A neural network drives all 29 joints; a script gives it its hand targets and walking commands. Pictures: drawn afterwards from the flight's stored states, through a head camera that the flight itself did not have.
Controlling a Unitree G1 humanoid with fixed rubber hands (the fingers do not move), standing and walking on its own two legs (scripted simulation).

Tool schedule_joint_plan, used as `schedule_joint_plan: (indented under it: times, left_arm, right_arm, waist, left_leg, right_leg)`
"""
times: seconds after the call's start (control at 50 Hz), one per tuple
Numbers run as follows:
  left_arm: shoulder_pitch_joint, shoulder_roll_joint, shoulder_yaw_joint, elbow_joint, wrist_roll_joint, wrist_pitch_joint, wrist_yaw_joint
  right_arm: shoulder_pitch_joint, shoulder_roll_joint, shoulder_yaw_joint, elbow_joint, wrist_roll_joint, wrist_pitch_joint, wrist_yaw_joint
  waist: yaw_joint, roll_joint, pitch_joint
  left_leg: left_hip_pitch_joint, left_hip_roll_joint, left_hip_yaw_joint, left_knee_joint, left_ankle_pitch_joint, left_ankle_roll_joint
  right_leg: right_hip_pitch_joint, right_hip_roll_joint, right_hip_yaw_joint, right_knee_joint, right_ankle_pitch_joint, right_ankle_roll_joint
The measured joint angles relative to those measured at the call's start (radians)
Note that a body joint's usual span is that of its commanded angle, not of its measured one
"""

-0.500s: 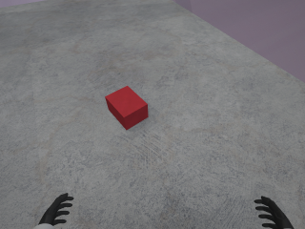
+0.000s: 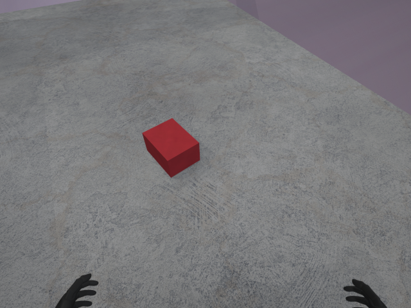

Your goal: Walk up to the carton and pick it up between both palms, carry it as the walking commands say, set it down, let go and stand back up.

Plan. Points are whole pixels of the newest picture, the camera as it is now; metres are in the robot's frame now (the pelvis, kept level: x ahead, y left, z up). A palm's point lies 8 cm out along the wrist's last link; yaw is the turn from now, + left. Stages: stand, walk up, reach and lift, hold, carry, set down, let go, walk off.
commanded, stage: stand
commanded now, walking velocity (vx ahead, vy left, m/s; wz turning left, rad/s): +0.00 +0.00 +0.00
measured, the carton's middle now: (171, 146) +1.13 +0.28 -0.69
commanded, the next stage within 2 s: walk up in 1.56 s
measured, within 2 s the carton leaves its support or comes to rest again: neither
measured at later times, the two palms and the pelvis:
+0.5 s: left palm out of the picture +0.11 +0.31 -0.09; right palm out of the picture +0.10 -0.31 -0.09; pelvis +0.00 +0.00 +0.01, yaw +0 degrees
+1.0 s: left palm out of the picture +0.10 +0.31 -0.09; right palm out of the picture +0.10 -0.31 -0.09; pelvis +0.00 +0.00 +0.01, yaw +0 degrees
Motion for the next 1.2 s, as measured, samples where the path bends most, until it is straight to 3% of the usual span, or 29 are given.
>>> schedule_joint_plan:
  times: [0.5, 1.2]
  left_arm:
    - [-0.028, 0.005, -0.007, 0.145, -0.002, 0.010, 0.003]
    - [-0.033, 0.007, -0.005, 0.172, -0.003, 0.017, 0.007]
  right_arm:
    - [-0.028, -0.004, 0.001, 0.148, 0.002, 0.010, -0.002]
    - [-0.031, -0.007, -0.003, 0.175, 0.004, 0.018, -0.005]
  waist:
    - [0.000, 0.001, 0.003]
    - [0.000, 0.000, 0.003]
  left_leg:
    - [0.086, 0.000, 0.001, -0.163, 0.088, -0.003]
    - [0.111, -0.001, 0.000, -0.204, 0.100, -0.003]
  right_leg:
    - [0.085, 0.001, 0.000, -0.162, 0.088, 0.002]
    - [0.110, -0.001, -0.002, -0.202, 0.099, 0.004]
